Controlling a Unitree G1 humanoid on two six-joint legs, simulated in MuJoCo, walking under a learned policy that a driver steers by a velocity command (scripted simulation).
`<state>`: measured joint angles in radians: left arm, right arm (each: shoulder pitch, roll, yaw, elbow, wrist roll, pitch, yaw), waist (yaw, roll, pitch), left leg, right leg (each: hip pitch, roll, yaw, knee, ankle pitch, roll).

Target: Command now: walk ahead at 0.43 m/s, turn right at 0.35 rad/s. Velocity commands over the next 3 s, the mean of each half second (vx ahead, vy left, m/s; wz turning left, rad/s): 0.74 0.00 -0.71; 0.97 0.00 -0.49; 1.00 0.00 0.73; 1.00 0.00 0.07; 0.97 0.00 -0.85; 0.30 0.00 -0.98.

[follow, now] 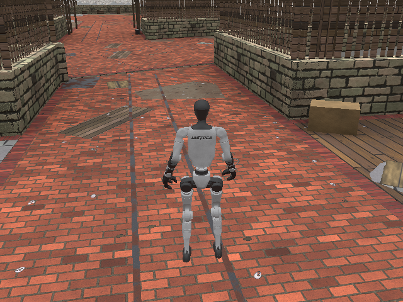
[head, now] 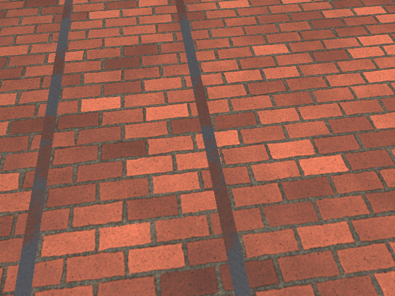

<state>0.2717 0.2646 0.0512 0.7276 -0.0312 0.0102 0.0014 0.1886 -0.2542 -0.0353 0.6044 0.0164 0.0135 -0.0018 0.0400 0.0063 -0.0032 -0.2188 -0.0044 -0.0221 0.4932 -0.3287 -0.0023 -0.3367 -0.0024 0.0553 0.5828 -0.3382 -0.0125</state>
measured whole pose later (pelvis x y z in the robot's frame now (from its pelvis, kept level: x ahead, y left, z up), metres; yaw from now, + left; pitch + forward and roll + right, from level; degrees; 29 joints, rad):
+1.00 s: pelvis +0.66 -0.34 -0.02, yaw -37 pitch +0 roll +2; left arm 0.32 0.32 0.04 0.84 0.04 -0.09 0.00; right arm 0.24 -0.31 -0.04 0.75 -0.02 -0.05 0.02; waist -0.01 -0.02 0.05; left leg -0.44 -0.11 0.05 0.59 -0.17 0.10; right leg -0.17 0.13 0.07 1.30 -0.30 -0.09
